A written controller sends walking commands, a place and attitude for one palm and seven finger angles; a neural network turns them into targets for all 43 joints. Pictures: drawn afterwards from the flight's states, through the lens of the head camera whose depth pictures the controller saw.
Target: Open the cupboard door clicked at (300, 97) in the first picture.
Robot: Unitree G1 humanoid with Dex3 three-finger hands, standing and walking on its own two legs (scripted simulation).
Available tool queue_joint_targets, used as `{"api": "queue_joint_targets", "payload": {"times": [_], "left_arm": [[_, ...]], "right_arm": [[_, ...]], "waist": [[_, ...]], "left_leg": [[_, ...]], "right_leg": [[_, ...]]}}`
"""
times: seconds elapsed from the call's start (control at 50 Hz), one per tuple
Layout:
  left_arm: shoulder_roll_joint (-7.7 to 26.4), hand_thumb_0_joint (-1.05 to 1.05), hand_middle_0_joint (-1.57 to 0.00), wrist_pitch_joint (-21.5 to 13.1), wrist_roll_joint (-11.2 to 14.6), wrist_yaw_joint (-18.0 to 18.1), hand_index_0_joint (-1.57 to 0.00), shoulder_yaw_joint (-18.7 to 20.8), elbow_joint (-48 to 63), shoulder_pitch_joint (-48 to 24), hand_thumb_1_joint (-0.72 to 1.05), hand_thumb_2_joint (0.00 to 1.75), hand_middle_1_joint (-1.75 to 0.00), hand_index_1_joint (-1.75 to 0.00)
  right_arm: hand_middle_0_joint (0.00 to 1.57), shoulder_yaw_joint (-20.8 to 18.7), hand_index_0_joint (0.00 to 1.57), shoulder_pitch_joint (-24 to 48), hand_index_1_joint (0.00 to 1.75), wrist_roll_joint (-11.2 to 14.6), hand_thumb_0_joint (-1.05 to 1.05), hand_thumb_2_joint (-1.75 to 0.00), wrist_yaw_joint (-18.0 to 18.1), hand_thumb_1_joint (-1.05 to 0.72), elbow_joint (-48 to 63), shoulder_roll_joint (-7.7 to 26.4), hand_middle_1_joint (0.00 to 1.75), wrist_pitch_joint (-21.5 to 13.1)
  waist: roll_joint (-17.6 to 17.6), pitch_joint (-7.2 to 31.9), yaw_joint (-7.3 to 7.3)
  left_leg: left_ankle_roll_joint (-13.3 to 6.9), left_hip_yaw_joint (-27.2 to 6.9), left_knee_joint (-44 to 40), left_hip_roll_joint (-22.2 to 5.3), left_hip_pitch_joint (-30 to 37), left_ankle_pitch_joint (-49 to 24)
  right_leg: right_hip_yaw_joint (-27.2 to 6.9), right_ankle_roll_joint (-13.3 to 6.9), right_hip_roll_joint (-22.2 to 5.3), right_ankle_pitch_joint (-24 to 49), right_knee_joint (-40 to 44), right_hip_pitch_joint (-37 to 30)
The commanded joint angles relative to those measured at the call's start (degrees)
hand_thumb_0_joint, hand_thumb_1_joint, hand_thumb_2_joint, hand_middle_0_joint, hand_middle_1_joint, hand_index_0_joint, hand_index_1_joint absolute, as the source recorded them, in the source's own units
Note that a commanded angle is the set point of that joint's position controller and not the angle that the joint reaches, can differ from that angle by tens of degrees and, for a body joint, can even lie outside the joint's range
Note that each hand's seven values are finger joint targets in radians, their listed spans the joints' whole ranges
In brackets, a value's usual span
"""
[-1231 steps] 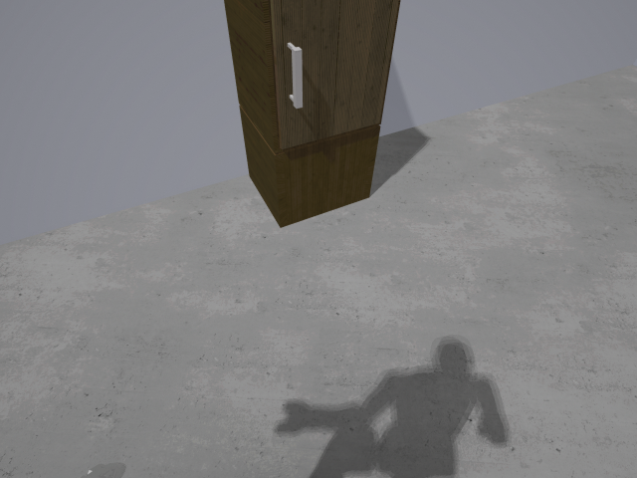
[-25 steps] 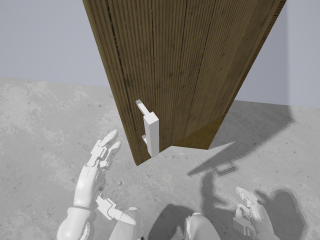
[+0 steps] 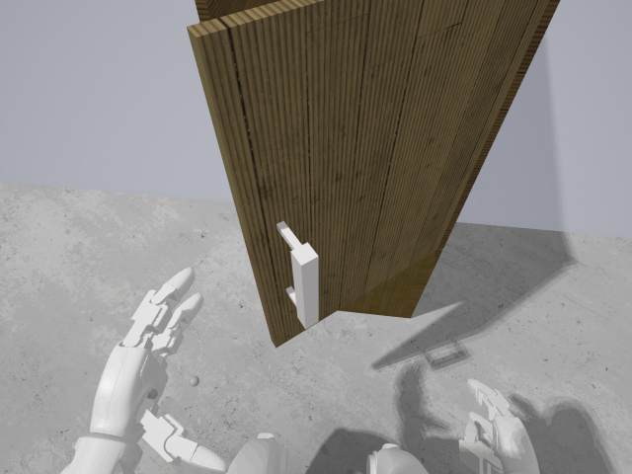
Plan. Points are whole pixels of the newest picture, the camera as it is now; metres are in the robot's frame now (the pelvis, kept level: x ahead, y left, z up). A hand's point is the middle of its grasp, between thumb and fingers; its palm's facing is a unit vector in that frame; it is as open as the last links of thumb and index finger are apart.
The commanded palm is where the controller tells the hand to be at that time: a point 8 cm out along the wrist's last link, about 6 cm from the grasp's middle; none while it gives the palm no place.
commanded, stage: draw the hand back to the body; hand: left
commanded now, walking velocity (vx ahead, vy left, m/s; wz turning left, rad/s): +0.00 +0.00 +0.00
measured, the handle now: (297, 278) +0.36 +0.05 +0.02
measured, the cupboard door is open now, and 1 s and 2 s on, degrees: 40 40 40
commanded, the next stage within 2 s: step back with the hand held close in 1.30 s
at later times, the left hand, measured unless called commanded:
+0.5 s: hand (77, 362) +0.20 +0.21 +0.15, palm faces +0.21 -0.91 -0.35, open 14.1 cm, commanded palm +0.17 +0.26 +0.18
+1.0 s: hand out of the picture +0.22 +0.27 +0.26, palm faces +0.46 -0.79 -0.41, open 8.3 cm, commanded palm +0.18 +0.31 +0.27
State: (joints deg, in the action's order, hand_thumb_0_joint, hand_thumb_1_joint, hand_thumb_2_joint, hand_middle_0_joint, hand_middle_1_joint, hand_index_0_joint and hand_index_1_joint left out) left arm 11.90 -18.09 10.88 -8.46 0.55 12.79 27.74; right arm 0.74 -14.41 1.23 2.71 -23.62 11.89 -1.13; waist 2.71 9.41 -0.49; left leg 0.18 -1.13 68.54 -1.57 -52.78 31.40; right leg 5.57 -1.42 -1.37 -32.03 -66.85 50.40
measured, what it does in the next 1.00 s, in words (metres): rises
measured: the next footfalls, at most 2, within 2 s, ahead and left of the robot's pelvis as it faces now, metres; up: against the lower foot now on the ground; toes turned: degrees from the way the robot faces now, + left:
none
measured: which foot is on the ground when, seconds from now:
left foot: down 0.00-1.00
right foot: down 0.00-1.00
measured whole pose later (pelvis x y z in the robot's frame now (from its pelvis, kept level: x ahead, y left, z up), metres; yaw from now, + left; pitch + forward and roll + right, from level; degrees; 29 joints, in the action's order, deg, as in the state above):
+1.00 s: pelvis +0.03 +0.01 +0.10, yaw -1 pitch -3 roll +0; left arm 20.5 -3.3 4.1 6.9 20.4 24.8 28.0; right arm 1.5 -11.2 0.2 4.9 -34.9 13.5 -6.5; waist 3.9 0.4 4.1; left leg -0.6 2.1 26.6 -0.6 -7.0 16.4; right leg 3.0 0.1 -0.8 -16.0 -25.1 5.8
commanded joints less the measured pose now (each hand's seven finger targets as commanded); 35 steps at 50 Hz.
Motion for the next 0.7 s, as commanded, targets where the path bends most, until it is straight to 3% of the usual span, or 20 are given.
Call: {"api": "queue_joint_targets", "payload": {"times": [0.0, 0.06, 0.1, 0.16, 0.2, 0.22, 0.24, 0.28, 0.34, 0.36, 0.42, 0.48, 0.52, 0.54, 0.6, 0.68], "left_arm": [[5.0, 0.0, -0.15, -3.4, 1.8, -1.7, -0.15, 3.6, 13.0, 0.3, -0.5, 0.3, -0.3, -0.3], [6.7, 0.0, -0.15, -3.0, 2.8, -2.5, -0.15, 5.7, 13.3, 1.5, -0.5, 0.3, -0.3, -0.3], [6.8, 0.0, -0.15, -3.0, 3.4, -3.0, -0.15, 6.1, 15.8, 1.8, -0.5, 0.3, -0.3, -0.3], [8.5, 0.0, -0.15, -1.8, 4.2, -3.4, -0.15, 8.7, 15.5, 2.8, -0.4, 0.34, -0.3, -0.3], [8.4, 0.0, -0.16, -1.1, 4.7, -3.8, -0.16, 8.8, 17.1, 2.6, -0.32, 0.37, -0.3, -0.3], [15.8, 0.0, -0.16, 3.9, -3.4, 4.5, -0.16, 10.3, 19.9, 4.6, -0.29, 0.39, -0.3, -0.3], [10.7, 0.0, -0.16, 7.1, -4.4, 8.3, -0.16, 7.6, 21.0, 6.5, -0.26, 0.4, -0.3, -0.3], [9.0, 0.0, -0.16, 11.1, -6.5, 12.5, -0.16, 6.3, 20.4, 8.2, -0.18, 0.43, -0.3, -0.3], [11.6, 0.0, -0.16, 13.4, -7.9, 15.4, -0.16, 7.9, 23.3, 5.6, -0.08, 0.48, -0.3, -0.3], [13.1, 0.0, -0.17, 13.8, -8.2, 16.2, -0.17, 9.5, 23.2, 5.0, -0.05, 0.5, -0.3, -0.3], [12.5, 0.0, -0.17, 14.6, -8.6, 17.1, -0.17, 9.6, 23.0, 2.7, 0.06, 0.54, -0.3, -0.3], [12.9, 0.0, -0.17, 14.7, -8.6, 17.5, -0.17, 11.0, 21.9, 2.1, 0.17, 0.58, -0.3, -0.3], [14.0, 0.0, -0.18, 14.4, -8.5, 17.5, -0.18, 12.9, 22.7, 1.1, 0.23, 0.62, -0.3, -0.3], [13.5, 0.0, -0.18, 14.5, -8.4, 17.4, -0.18, 13.2, 21.9, 1.4, 0.27, 0.63, -0.3, -0.3], [14.6, 0.0, -0.18, 14.0, -8.2, 17.2, -0.18, 15.6, 22.6, 0.8, 0.37, 0.68, -0.3, -0.3], [15.6, 0.0, -0.19, 13.3, -7.9, 17.0, -0.19, 18.4, 23.2, -0.1, 0.51, 0.74, -0.3, -0.3]], "right_arm": [[0.2, -2.7, 0.2, 2.4, 0.3, 0.6, 0.0, -0.9, 1.0, -0.9, 10.0, 7.3, 0.3, -3.9], [0.2, -2.5, 0.2, 2.7, 0.3, 0.8, 0.0, -0.9, 1.1, -0.9, 10.1, 7.4, 0.3, -4.2], [0.2, -2.3, 0.2, 2.6, 0.3, 1.0, 0.0, -0.9, 1.0, -0.9, 10.5, 7.3, 0.3, -4.7], [0.2, -2.3, 0.2, 2.9, 0.3, 1.3, 0.0, -0.9, 1.2, -0.9, 10.1, 7.3, 0.3, -5.0], [0.2, -2.1, 0.2, 2.8, 0.3, 1.5, 0.0, -0.9, 1.2, -0.9, 10.3, 7.2, 0.3, -5.5], [0.2, -2.0, 0.2, 3.1, 0.3, 1.1, 0.0, -0.9, 2.9, -0.9, 10.8, 6.8, 0.3, -4.3], [0.2, -1.4, 0.2, 2.6, 0.3, 1.0, 0.0, -0.9, 3.6, -0.9, 11.5, 5.7, 0.3, -3.9], [0.2, -1.0, 0.2, 2.2, 0.3, 0.9, 0.0, -0.9, 3.9, -0.9, 9.8, 5.6, 0.3, -3.5], [0.2, -0.4, 0.2, 3.0, 0.3, 0.5, 0.0, -0.9, 4.4, -0.9, 9.0, 6.2, 0.3, -3.7], [0.2, -0.2, 0.2, 3.6, 0.3, 0.3, 0.0, -0.9, 4.6, -0.9, 8.2, 6.5, 0.3, -4.1], [0.2, 0.2, 0.2, 3.8, 0.3, 0.2, 0.0, -0.9, 4.8, -0.9, 6.9, 6.6, 0.3, -4.9], [0.2, 0.4, 0.2, 5.1, 0.3, 0.0, 0.0, -0.9, 4.7, -0.9, 5.3, 6.5, 0.3, -6.1], [0.2, 0.4, 0.2, 5.5, 0.3, -0.1, 0.0, -0.9, 4.5, -0.9, 4.2, 6.7, 0.3, -6.6], [0.2, 0.4, 0.2, 6.0, 0.3, -0.1, 0.0, -0.9, 4.4, -0.9, 3.7, 6.4, 0.3, -6.9], [0.2, 0.3, 0.2, 6.9, 0.3, -0.2, 0.0, -0.9, 4.0, -0.9, 2.3, 6.5, 0.3, -7.7], [0.2, 0.1, 0.2, 8.1, 0.3, -0.4, 0.0, -0.9, 3.5, -0.9, 1.0, 6.5, 0.3, -8.4]], "waist": [[-1.5, 9.4, -0.95], [-1.7, 7.6, -0.58], [0.7, 7.4, -0.32], [-0.5, 6.0, -0.02], [1.5, 5.5, -0.03], [2.4, 7.4, 3.89], [2.1, 3.9, 1.93], [1.8, 1.4, 1.53], [-0.4, 1.3, 1.42], [-0.8, 1.3, 1.89], [0.7, -0.8, 1.65], [-1.1, -3.1, 2.09], [0.0, -2.7, 2.53], [-1.5, -4.3, 2.58], [0.9, -4.0, 3.2], [0.8, -5.2, 3.66]], "left_leg": [[-1.4, -0.6, -12.5, 2.6, 11.6, -12.2], [-1.5, -0.8, -14.5, 2.5, 12.9, -11.9], [-1.3, -0.8, -16.1, 2.5, 15.1, -12.7], [-1.3, -1.0, -17.8, 2.2, 16.4, -13.5], [-1.2, -1.0, -19.0, 2.2, 18.2, -14.0], [-1.2, 0.1, -23.1, 1.1, 20.2, -14.4], [-1.2, 0.2, -24.2, 1.1, 21.3, -13.9], [-1.3, -0.1, -25.6, 0.7, 23.0, -15.8], [-1.5, -0.1, -28.1, 0.6, 26.8, -17.7], [-1.6, -0.2, -28.9, 0.7, 28.0, -19.2], [-1.5, -0.2, -31.9, 0.5, 31.8, -19.7], [-1.5, -0.2, -35.0, 0.4, 34.0, -20.1], [-1.4, -0.1, -36.6, 0.5, 36.0, -21.2], [-1.5, 0.0, -37.5, 0.4, 36.4, -21.8], [-1.3, 0.6, -39.4, 0.5, 39.0, -25.5], [-1.0, 0.7, -42.0, 0.2, 41.6, -28.7]], "right_leg": [[-2.3, 0.4, 2.4, 13.4, 14.6, -10.9], [-2.2, 0.4, 2.7, 12.3, 16.5, -12.8], [-1.7, 0.3, 2.7, 13.1, 17.1, -13.6], [-1.4, 0.3, 3.0, 13.8, 18.5, -15.4], [-1.1, 0.3, 3.0, 14.4, 19.2, -16.1], [-4.5, -0.5, 1.2, 14.3, 22.7, -18.8], [-3.9, -0.1, 1.0, 14.1, 24.1, -18.4], [-2.9, 0.0, 1.1, 15.7, 25.4, -20.6], [-2.4, 0.3, 0.9, 17.8, 28.0, -24.0], [-2.4, 0.2, 0.9, 19.0, 29.0, -25.8], [-2.2, 0.4, 0.7, 19.1, 31.4, -27.2], [-2.0, 0.5, 0.7, 19.7, 34.2, -30.3], [-2.2, 0.4, 0.7, 20.6, 35.7, -32.5], [-1.9, 0.5, 0.8, 21.4, 36.4, -33.2], [-2.1, 0.5, 0.7, 24.6, 38.1, -36.7], [-2.0, 0.5, 0.8, 27.0, 40.4, -39.7]]}}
